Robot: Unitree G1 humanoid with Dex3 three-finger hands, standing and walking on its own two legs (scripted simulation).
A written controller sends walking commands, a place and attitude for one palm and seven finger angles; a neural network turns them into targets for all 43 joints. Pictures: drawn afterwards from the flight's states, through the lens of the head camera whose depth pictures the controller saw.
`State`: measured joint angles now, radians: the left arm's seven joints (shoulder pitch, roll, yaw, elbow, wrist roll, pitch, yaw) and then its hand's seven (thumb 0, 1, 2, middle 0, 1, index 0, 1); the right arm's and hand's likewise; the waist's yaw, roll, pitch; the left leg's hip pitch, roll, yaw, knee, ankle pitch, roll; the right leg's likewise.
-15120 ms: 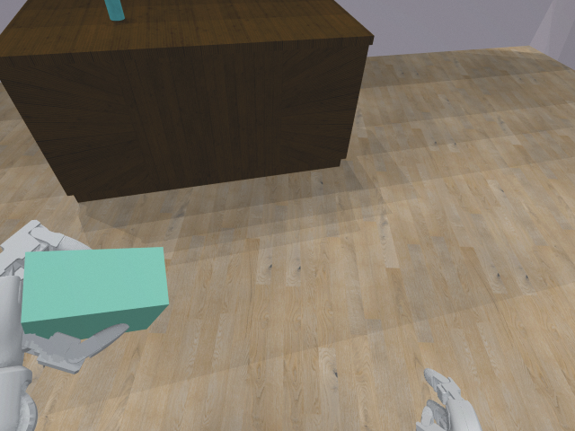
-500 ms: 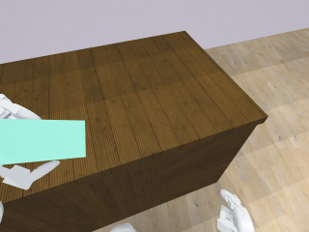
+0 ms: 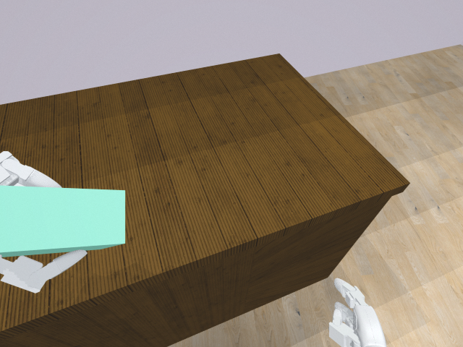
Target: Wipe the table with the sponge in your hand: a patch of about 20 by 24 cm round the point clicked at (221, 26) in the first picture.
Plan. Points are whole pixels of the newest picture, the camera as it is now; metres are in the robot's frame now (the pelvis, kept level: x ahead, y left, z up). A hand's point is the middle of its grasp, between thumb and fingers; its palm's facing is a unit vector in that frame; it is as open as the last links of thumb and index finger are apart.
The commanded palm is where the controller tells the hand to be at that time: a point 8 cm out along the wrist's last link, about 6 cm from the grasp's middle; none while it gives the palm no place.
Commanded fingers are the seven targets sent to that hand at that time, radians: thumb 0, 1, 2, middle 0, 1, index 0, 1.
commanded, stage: shuffle to correct the standing spot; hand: left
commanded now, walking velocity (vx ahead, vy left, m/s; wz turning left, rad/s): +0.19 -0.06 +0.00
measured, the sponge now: (77, 223) +0.23 +0.21 +0.17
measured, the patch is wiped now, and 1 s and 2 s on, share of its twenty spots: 0.00 0.00 0.00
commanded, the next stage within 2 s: come to a stop and stand still in 0.30 s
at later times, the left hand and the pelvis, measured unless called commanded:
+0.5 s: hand (84, 202) +0.26 +0.21 +0.18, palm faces +0.36 -0.82 -0.45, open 10.3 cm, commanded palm +0.21 +0.24 +0.19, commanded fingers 0.00 0.10 1.30 -1.20 -1.60 -1.20 -1.60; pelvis +0.04 -0.04 +0.01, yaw -2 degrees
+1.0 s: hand (7, 159) +0.28 +0.28 +0.23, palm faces +0.52 -0.73 -0.44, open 10.3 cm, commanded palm +0.19 +0.26 +0.19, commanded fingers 0.00 0.10 1.30 -1.20 -1.60 -1.20 -1.60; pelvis +0.02 -0.01 +0.01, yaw -3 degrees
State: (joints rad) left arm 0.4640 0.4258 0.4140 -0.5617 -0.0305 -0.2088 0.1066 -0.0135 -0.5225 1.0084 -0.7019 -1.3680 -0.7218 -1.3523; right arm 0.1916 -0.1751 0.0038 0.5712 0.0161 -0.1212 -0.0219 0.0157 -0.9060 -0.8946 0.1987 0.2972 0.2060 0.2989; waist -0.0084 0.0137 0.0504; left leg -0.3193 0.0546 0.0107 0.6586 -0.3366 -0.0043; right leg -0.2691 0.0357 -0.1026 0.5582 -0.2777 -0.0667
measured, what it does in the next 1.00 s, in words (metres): stands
